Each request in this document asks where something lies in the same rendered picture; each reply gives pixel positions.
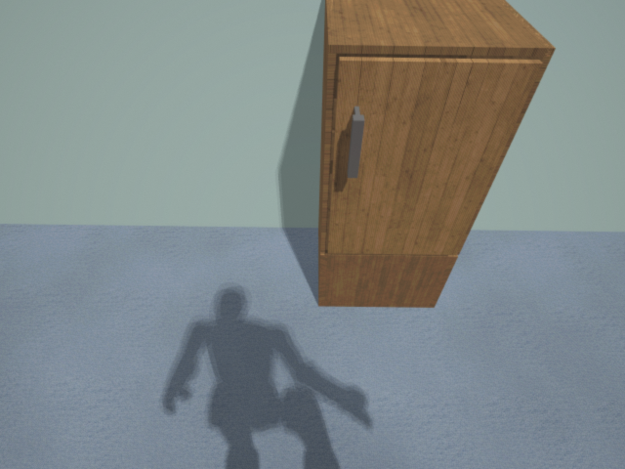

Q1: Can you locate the handle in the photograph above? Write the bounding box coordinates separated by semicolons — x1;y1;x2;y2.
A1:
348;107;364;178

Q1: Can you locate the cupboard door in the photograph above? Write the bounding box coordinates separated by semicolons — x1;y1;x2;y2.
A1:
328;57;543;255

